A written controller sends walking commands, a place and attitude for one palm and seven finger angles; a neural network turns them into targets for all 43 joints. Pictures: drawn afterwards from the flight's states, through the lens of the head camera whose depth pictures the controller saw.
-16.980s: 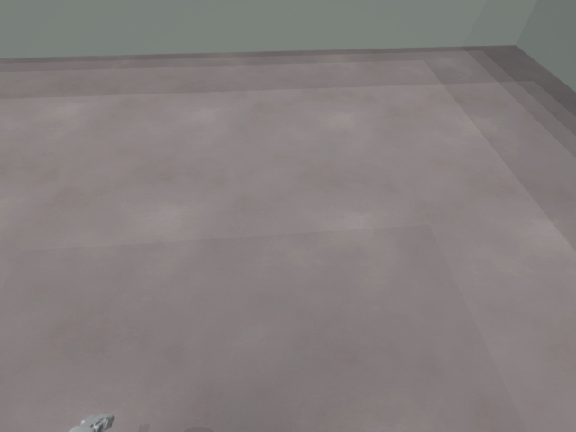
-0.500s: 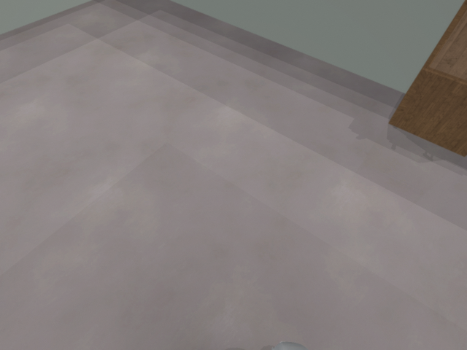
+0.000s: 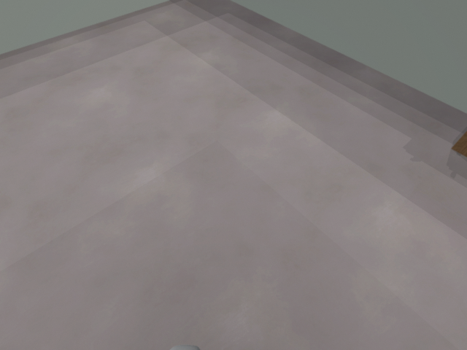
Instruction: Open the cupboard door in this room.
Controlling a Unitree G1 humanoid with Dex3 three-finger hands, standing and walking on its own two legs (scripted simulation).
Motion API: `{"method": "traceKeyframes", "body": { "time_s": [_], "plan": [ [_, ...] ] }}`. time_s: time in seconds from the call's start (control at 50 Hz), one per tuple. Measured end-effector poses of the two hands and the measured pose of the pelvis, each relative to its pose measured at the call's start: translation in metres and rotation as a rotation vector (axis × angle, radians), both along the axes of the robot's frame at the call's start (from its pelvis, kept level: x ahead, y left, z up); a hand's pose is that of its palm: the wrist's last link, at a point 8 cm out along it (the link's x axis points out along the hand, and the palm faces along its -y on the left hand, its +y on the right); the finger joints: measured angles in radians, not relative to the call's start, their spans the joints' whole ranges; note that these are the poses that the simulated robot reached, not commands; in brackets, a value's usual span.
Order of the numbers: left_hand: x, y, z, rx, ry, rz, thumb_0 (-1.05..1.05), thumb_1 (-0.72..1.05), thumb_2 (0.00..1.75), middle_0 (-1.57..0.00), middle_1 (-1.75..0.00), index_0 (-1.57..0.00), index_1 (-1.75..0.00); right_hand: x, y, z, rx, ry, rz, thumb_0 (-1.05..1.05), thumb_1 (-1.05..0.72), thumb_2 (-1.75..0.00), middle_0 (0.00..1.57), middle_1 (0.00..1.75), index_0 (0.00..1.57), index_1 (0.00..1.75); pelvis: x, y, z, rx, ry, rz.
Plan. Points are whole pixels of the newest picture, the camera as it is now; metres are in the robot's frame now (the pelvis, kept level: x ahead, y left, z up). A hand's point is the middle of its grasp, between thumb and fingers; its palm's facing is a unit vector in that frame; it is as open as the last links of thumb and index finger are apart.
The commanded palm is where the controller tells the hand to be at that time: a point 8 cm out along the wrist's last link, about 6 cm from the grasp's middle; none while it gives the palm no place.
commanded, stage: turn or walk to find it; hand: left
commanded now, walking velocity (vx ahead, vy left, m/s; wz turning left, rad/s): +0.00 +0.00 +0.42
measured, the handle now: out of the picture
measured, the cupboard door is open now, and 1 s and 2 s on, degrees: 0 0 0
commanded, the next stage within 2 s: stand and wait in 1.86 s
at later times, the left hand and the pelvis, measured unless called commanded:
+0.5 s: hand out of the picture +0.04 +0.22 -0.15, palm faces +0.21 -0.93 -0.30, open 7.4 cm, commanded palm none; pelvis -0.02 -0.02 -0.01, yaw +12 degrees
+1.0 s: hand out of the picture -0.14 +0.16 -0.18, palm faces +0.47 -0.85 -0.25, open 7.4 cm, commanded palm none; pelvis -0.07 -0.03 -0.01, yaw +26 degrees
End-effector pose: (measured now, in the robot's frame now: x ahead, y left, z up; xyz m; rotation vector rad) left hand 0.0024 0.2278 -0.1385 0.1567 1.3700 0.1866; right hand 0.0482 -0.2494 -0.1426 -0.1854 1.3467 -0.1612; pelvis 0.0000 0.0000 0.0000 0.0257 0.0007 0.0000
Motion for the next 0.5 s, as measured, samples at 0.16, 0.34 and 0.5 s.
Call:
{"method": "traceKeyframes", "body": {
  "time_s": [0.16, 0.34, 0.5],
  "plan": [
    [-0.033, 0.046, -0.018, 0.011, 0.052, 0.093, 0.01, 0.9, 0.89, -0.2, -0.3, -0.2, -0.3, 0.047, 0.036, 0.013, -0.029, -0.14, 0.122, 0.01, -0.91, -0.9, 0.19, 0.3, 0.2, 0.3, -0.01, 0.023, -0.007, -0.022, -0.008, 0.066],
    [-0.008, 0.064, 0.007, 0.066, -0.087, 0.123, 0.01, 0.91, 0.89, -0.2, -0.3, -0.19, -0.3, 0.045, 0.047, 0.019, 0.011, -0.15, 0.175, 0.01, -0.9, -0.9, 0.2, 0.3, 0.2, 0.3, -0.019, 0.017, 0.004, -0.033, -0.008, 0.134],
    [0.016, 0.031, 0.02, 0.115, -0.21, 0.116, 0.01, 0.91, 0.89, -0.2, -0.3, -0.19, -0.3, 0.024, 0.008, -0.008, 0.05, -0.087, 0.178, 0.01, -0.9, -0.9, 0.2, 0.3, 0.2, 0.3, -0.025, -0.018, -0.007, -0.001, -0.002, 0.206]
  ]
}}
